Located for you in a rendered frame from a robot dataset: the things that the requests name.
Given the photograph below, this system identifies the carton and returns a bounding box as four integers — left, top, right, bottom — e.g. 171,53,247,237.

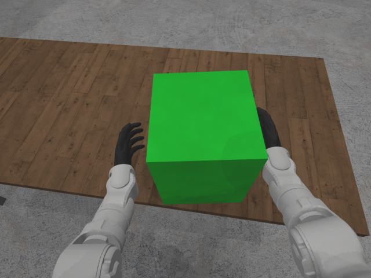
146,70,268,204

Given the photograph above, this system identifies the robot left forearm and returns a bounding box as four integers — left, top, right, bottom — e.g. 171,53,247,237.
52,164,139,278

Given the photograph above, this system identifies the robot right hand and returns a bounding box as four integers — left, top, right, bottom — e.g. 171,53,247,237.
257,107,281,149

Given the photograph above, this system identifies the robot right upper arm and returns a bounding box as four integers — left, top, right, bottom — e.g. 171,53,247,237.
289,215,371,278

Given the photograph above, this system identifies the robot left hand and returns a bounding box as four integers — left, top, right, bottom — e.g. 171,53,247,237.
114,122,145,166

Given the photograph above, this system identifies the robot left upper arm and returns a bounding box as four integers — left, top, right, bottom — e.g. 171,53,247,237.
53,244,122,278

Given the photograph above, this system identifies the table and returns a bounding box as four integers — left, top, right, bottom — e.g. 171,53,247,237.
0,37,370,237

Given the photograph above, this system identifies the robot right forearm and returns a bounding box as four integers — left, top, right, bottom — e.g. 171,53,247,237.
262,147,367,264

